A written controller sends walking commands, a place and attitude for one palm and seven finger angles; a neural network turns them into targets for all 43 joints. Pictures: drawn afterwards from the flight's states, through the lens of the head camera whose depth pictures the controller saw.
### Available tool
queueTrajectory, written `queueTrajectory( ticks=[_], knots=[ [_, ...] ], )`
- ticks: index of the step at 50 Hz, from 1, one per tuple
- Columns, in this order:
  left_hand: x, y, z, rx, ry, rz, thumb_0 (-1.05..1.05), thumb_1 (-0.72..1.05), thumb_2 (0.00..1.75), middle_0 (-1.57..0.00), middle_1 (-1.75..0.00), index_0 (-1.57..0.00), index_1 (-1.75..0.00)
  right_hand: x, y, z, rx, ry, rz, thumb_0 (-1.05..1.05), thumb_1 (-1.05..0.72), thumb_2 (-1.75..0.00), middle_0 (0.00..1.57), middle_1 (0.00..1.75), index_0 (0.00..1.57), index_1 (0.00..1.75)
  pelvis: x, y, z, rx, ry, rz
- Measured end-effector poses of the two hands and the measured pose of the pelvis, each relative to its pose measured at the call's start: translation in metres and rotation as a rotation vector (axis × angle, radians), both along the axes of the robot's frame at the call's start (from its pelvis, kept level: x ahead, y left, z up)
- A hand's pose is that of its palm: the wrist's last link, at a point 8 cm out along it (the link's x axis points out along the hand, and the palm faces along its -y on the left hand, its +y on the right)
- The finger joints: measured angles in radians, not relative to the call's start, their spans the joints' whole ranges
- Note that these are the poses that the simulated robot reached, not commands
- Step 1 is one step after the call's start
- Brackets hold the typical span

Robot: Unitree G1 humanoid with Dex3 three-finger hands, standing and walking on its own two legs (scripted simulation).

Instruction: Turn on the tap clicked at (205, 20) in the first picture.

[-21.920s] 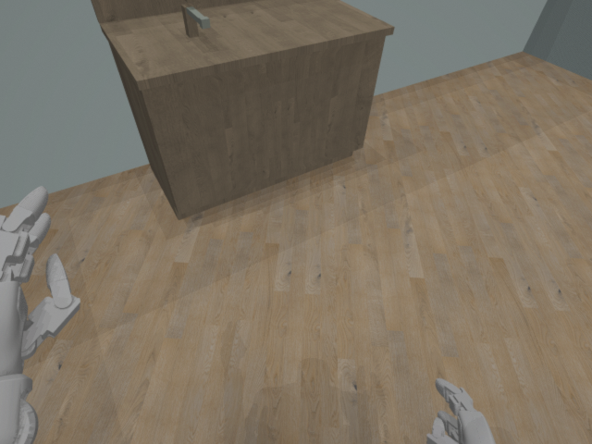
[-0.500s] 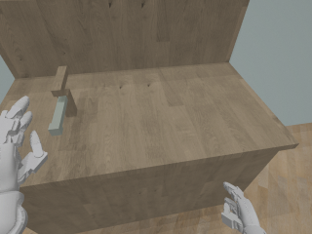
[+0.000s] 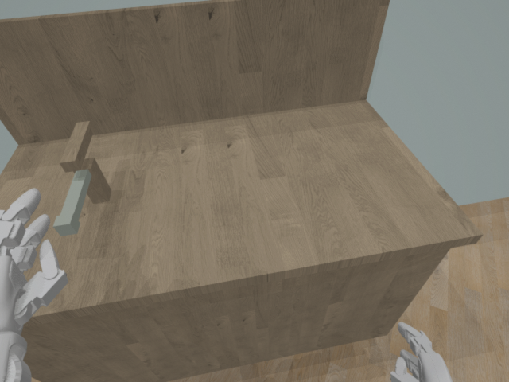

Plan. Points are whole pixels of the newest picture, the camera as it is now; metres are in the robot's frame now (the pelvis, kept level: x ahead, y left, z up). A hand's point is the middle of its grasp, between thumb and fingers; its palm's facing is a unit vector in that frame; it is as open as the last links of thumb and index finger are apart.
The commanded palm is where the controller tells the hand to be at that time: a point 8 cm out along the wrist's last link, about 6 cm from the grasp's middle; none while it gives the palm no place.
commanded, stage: turn the palm inward beside the body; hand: left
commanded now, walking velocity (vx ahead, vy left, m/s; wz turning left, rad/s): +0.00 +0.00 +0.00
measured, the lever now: (67, 224) +0.33 +0.38 +0.06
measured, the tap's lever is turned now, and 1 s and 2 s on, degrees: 0 0 0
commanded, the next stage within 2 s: reach beside the lever's end, fingers flat in 1.28 s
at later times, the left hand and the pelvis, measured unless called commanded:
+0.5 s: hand (59, 295) +0.17 +0.26 +0.14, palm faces +0.45 -0.88 -0.18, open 7.4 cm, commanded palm +0.12 +0.30 +0.15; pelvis -0.01 +0.02 +0.00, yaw +1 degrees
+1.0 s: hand (50, 306) +0.16 +0.26 +0.14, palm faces +0.45 -0.88 -0.12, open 7.4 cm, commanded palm +0.11 +0.30 +0.15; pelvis -0.02 +0.03 +0.00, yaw +1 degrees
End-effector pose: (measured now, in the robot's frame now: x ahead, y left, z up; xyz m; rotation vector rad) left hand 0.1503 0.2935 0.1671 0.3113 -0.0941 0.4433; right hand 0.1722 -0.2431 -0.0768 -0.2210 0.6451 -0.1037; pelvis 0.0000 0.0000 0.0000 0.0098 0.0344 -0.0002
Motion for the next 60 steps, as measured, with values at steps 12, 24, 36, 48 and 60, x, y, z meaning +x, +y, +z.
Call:
queueTrajectory(
  ticks=[12,24,36,48,60],
  knots=[
    [-0.007,-0.009,-0.006,-0.043,-0.014,-0.012,0.01,0.9,0.89,-0.21,-0.3,-0.21,-0.3,0.001,0.021,0.003,0.039,-0.068,0.011,0.02,-0.9,-0.9,0.2,0.29,0.2,0.3,-0.009,0.006,-0.002,-0.004,-0.007,0.0],
    [-0.018,-0.001,-0.016,-0.112,0.018,0.019,0.01,0.9,0.89,-0.21,-0.3,-0.21,-0.3,0.014,0.055,0.012,0.051,-0.109,0.081,0.02,-0.9,-0.9,0.2,0.3,0.2,0.3,-0.01,0.019,0.0,-0.015,-0.015,0.01],
    [-0.026,0.005,-0.024,-0.165,0.031,0.016,0.01,0.9,0.89,-0.21,-0.3,-0.2,-0.3,0.016,0.065,0.02,0.029,-0.128,0.094,0.02,-0.9,-0.9,0.2,0.3,0.2,0.3,-0.009,0.03,0.001,-0.019,-0.024,0.014],
    [-0.031,0.006,-0.022,-0.196,0.033,0.027,0.01,0.9,0.9,-0.21,-0.3,-0.2,-0.3,0.005,0.066,0.019,0.036,-0.117,0.078,0.02,-0.9,-0.9,0.2,0.3,0.2,0.3,-0.015,0.031,0.003,-0.021,-0.041,0.015],
    [-0.036,-0.001,-0.022,-0.196,0.042,0.039,0.01,0.9,0.9,-0.21,-0.3,-0.2,-0.3,0.003,0.061,0.018,0.044,-0.116,0.08,0.02,-0.9,-0.9,0.2,0.3,0.2,0.3,-0.018,0.025,0.003,-0.02,-0.047,0.018]
  ],
)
